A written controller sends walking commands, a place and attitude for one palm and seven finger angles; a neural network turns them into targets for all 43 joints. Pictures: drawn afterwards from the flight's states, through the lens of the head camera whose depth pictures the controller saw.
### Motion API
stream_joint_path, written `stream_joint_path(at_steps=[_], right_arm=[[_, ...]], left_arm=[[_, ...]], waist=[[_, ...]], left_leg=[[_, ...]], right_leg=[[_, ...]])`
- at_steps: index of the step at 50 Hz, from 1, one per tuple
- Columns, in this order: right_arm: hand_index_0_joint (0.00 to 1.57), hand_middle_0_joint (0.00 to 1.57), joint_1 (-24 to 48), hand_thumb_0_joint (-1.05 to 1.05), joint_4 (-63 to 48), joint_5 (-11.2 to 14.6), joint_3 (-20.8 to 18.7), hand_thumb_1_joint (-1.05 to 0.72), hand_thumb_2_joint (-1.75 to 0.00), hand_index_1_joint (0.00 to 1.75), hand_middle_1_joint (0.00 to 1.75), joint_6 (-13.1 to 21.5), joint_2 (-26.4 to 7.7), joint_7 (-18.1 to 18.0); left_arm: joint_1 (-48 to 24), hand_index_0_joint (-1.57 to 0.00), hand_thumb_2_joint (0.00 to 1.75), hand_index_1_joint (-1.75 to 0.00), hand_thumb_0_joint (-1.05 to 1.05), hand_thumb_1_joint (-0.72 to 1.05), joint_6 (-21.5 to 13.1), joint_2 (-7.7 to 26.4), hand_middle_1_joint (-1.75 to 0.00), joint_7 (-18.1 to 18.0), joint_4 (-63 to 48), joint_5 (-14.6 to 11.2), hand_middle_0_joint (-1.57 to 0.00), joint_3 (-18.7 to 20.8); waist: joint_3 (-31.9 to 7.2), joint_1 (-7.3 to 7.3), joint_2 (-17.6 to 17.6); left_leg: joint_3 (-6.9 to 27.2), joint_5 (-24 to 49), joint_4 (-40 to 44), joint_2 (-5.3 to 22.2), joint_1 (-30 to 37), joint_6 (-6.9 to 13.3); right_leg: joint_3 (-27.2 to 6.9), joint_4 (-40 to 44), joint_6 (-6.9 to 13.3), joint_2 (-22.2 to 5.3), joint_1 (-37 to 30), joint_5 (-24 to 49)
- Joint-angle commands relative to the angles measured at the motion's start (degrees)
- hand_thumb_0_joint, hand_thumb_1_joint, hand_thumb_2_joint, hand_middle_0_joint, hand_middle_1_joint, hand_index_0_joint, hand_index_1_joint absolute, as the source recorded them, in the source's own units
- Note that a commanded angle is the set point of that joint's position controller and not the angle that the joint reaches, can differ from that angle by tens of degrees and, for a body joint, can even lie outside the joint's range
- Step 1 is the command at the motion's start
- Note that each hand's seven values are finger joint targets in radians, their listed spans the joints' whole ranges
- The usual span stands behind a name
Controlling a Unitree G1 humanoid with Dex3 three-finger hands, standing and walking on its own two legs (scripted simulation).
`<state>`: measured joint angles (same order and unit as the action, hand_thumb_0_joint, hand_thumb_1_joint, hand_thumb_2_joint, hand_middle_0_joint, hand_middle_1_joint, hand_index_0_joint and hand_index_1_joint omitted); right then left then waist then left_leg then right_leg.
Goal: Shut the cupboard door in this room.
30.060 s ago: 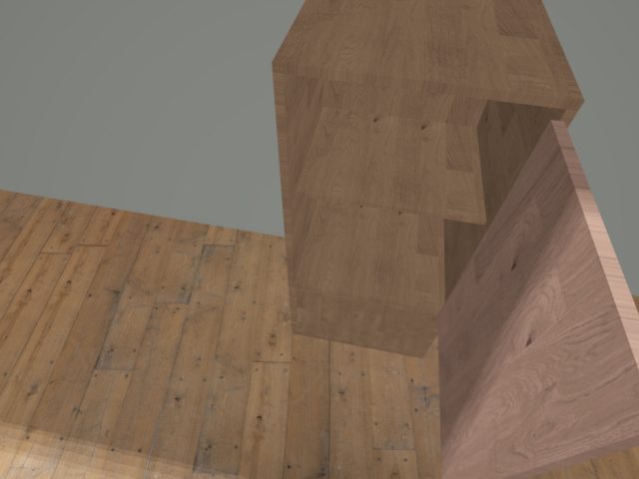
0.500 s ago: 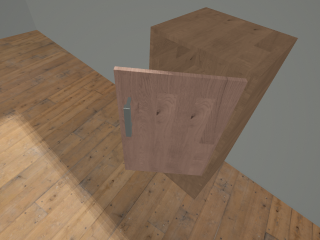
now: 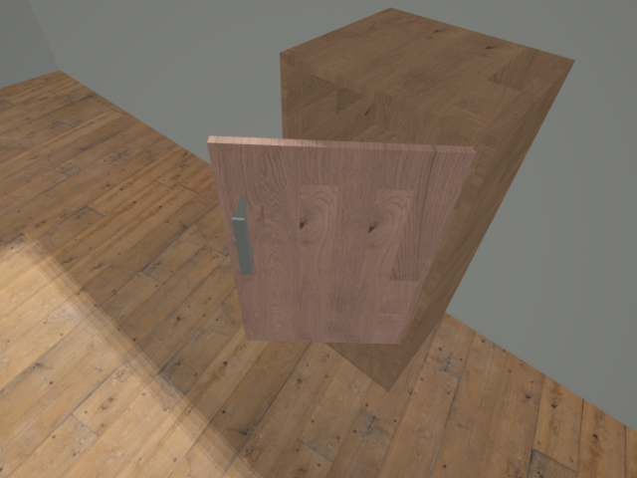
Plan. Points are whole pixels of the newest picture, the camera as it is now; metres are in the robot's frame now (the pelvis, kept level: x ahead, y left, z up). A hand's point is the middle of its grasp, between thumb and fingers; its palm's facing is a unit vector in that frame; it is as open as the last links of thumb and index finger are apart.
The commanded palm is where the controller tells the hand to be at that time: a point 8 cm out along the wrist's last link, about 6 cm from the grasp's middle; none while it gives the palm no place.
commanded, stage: look again from close up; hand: left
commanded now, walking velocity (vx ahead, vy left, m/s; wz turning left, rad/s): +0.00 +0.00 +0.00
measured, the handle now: (245, 236) +0.49 +0.16 -0.01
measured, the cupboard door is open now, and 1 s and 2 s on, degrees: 39 39 39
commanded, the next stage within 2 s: raise the hand and make a fist in 0.38 s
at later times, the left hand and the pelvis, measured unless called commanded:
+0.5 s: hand out of the picture -0.03 +0.12 -0.18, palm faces +0.03 -0.99 -0.15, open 7.4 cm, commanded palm +0.10 +0.17 -0.07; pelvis +0.00 -0.02 +0.00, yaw +0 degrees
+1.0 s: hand out of the picture +0.14 +0.12 -0.07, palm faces +0.19 -0.98 -0.04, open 5.7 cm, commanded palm +0.13 +0.17 -0.05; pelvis +0.00 -0.08 -0.11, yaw +5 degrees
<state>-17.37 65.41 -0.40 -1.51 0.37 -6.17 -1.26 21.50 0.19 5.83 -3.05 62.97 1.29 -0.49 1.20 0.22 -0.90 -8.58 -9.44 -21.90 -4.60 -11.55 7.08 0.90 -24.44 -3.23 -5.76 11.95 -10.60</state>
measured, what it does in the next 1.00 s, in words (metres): lowers itself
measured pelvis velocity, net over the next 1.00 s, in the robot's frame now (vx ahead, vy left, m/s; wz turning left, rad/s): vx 0.00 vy -0.08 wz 0.10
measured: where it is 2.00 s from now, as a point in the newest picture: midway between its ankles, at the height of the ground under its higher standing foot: outside the picture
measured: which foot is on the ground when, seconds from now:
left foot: down 0.00-1.00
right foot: down 0.00-1.00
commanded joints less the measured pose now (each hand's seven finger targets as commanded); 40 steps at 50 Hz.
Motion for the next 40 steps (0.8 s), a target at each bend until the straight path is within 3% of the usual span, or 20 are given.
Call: stream_joint_path(at_steps=[1,23,24,25,26,27,28,29,30,31,32,33,34,36,37,38,40], right_arm=[[0.2,0.2,-2.8,0.0,-1.6,0.2,-1.1,-0.9,-0.9,0.3,0.3,0.7,-6.0,-0.1],[0.2,0.2,-3.1,0.0,-1.5,0.2,-0.5,-0.9,-0.9,0.3,0.3,0.8,-5.3,0.0],[0.2,0.2,1.5,0.0,-6.6,0.0,0.3,-0.9,-0.9,0.3,0.3,1.2,-9.5,0.4],[0.2,0.2,-1.7,0.0,-28.0,0.8,-1.2,-0.9,-0.9,0.3,0.3,10.3,-21.8,-4.7],[0.2,0.2,1.5,0.0,-25.9,3.3,1.7,-0.9,-0.9,0.3,0.3,15.7,-14.5,-4.6],[0.2,0.2,3.7,0.0,-24.9,2.9,2.0,-0.9,-0.9,0.3,0.3,18.5,-14.0,-3.5],[0.2,0.2,4.8,0.0,-22.8,4.9,2.5,-0.9,-0.9,0.3,0.3,20.2,-12.6,-3.2],[0.2,0.2,4.1,0.0,-25.5,4.6,1.1,-0.9,-0.9,0.3,0.3,21.7,-14.9,-2.7],[0.2,0.2,4.3,0.0,-27.0,3.6,0.7,-0.9,-0.9,0.3,0.3,23.0,-15.7,-2.4],[0.2,0.2,3.9,0.0,-28.1,2.5,0.1,-0.9,-0.9,0.3,0.3,23.6,-16.4,-1.6],[0.2,0.2,4.2,0.0,-30.0,2.1,-1.1,-0.9,-0.9,0.3,0.3,23.9,-16.6,-0.6],[0.2,0.2,5.1,0.0,-31.6,1.7,-1.6,-0.9,-0.9,0.3,0.3,24.0,-15.7,0.1],[0.2,0.2,6.0,0.0,-33.4,1.3,-2.5,-0.9,-0.9,0.3,0.3,23.8,-15.4,0.8],[0.2,0.2,8.3,0.0,-36.8,0.7,-3.6,-0.9,-0.9,0.3,0.3,22.1,-15.5,2.4],[0.2,0.2,8.8,0.0,-37.6,0.9,-4.3,-0.9,-0.9,0.3,0.3,20.8,-15.6,3.4],[0.2,0.2,10.3,0.0,-40.8,1.1,-4.5,-0.9,-0.9,0.3,0.3,19.7,-15.5,3.7],[0.2,0.2,13.1,0.0,-45.3,1.7,-4.4,-0.9,-0.9,0.3,0.3,17.5,-15.3,3.4]], left_arm=[[5.8,-0.2,0.9,-0.3,0.0,0.9,-0.8,3.9,-0.3,-0.1,-0.6,0.2,-0.2,0.7],[4.2,-0.2,0.9,-0.3,0.0,0.9,-1.5,4.5,-0.3,0.0,-1.0,0.1,-0.2,0.5],[3.1,-0.2,0.9,-0.3,0.0,0.9,-1.5,7.9,-0.3,-1.6,0.2,0.9,-0.2,0.2],[-49.0,-0.2,0.9,-0.3,0.0,0.9,-15.0,32.9,-0.3,-0.8,-98.5,-6.5,-0.2,14.5],[-13.2,-0.22,0.9,-0.32,0.0,0.9,-11.7,12.5,-0.32,-2.2,-83.5,-7.6,-0.22,0.1],[2.5,-0.24,0.9,-0.34,0.0,0.9,-3.6,3.9,-0.34,-3.9,-74.2,-8.8,-0.24,-2.7],[3.1,-0.25,0.9,-0.36,0.0,0.9,-1.1,-2.8,-0.36,-4.7,-64.8,-9.6,-0.25,-8.5],[-0.6,-0.27,0.9,-0.38,0.0,0.9,-3.9,-3.3,-0.38,-4.3,-68.8,-10.6,-0.27,-9.5],[-1.0,-0.29,0.9,-0.4,0.0,0.9,-6.6,-0.4,-0.4,-4.0,-66.4,-9.9,-0.29,-7.2],[0.0,-0.31,0.9,-0.42,0.0,0.9,-9.7,0.0,-0.42,-3.0,-62.6,-9.6,-0.31,-6.0],[2.7,-0.33,0.9,-0.44,0.0,0.9,-13.5,1.9,-0.44,-1.2,-58.6,-10.1,-0.33,-2.8],[7.8,-0.35,0.9,-0.46,0.0,0.9,-18.0,-0.5,-0.46,1.5,-54.3,-11.2,-0.35,-3.0],[12.3,-0.36,0.9,-0.48,0.0,0.9,-23.0,-0.8,-0.48,5.0,-52.6,-12.8,-0.36,-1.4],[17.8,-0.4,0.9,-0.52,0.0,0.9,-33.2,2.7,-0.52,13.0,-54.0,-15.3,-0.4,3.4],[17.8,-0.42,0.9,-0.54,0.0,0.9,-37.3,7.4,-0.54,16.6,-52.6,-14.9,-0.42,7.5],[17.7,-0.44,0.9,-0.56,0.0,0.9,-39.1,9.6,-0.56,17.8,-55.3,-14.9,-0.44,9.7],[17.1,-0.47,0.9,-0.6,0.0,0.9,-36.7,11.0,-0.6,17.7,-61.4,-14.3,-0.47,10.0]], waist=[[4.6,-0.07,0.4],[3.8,-0.49,0.0],[5.7,0.33,-2.2],[-18.1,-11.53,1.9],[-27.9,-2.23,19.5],[-16.4,-1.0,20.6],[-2.3,-2.13,9.9],[2.9,-3.61,5.9],[4.4,-4.53,2.0],[3.9,-5.29,-2.5],[0.9,-3.84,-5.3],[-0.1,-2.14,-14.9],[-2.1,-0.13,-19.1],[-6.5,2.72,-17.2],[-6.8,3.33,-8.9],[-8.2,4.57,-3.9],[-11.3,5.87,2.2]], left_leg=[[13.9,-13.3,10.6,11.7,-3.4,-4.6],[11.3,-8.3,7.1,10.8,-1.4,-4.7],[9.0,-3.4,-1.7,12.1,-6.1,-6.4],[11.0,3.4,1.6,9.0,9.6,-6.1],[13.6,-1.8,2.5,10.1,16.3,-8.9],[17.3,-9.9,5.3,10.8,7.0,-12.5],[16.2,-18.4,5.0,8.4,-4.6,-10.4],[15.2,-20.7,0.5,7.2,-8.2,-7.7],[15.2,-21.4,-3.6,6.0,-10.8,-7.2],[15.5,-21.4,-7.9,5.1,-13.8,-7.0],[14.8,-21.2,-12.2,4.0,-17.0,-7.5],[13.9,-21.4,-16.4,4.1,-21.6,-7.8],[11.7,-19.3,-20.9,3.6,-25.8,-7.9],[9.4,-16.4,-27.9,2.7,-33.0,-8.5],[9.1,-16.4,-30.8,2.6,-35.4,-9.0],[8.6,-17.3,-31.8,2.1,-37.3,-8.3],[8.9,-19.2,-31.1,2.3,-37.1,-7.2]], right_leg=[[-1.8,2.4,3.2,-0.3,2.0,-0.7],[-3.2,4.7,3.7,-0.6,2.3,-0.2],[-1.4,1.8,4.2,-1.1,3.0,-1.3],[2.1,-6.2,5.0,6.3,2.5,3.5],[4.4,-7.6,5.6,8.1,6.3,-7.0],[5.2,-13.7,5.1,8.0,9.2,-10.8],[5.2,-13.9,4.7,6.5,13.4,-9.0],[4.9,-8.6,4.6,6.0,14.0,-9.7],[4.3,-6.7,4.4,5.5,16.1,-13.2],[4.4,-7.9,4.3,5.4,20.7,-16.3],[4.0,-10.2,4.6,5.3,23.3,-19.3],[4.4,-13.2,4.6,5.3,26.6,-23.8],[3.4,-15.2,4.8,5.3,28.5,-27.2],[0.2,-20.1,5.6,4.5,28.4,-27.3],[-1.7,-23.4,6.7,3.9,29.5,-26.6],[-2.0,-26.2,7.0,4.2,30.1,-26.3],[-1.4,-30.1,7.0,5.2,31.7,-24.3]])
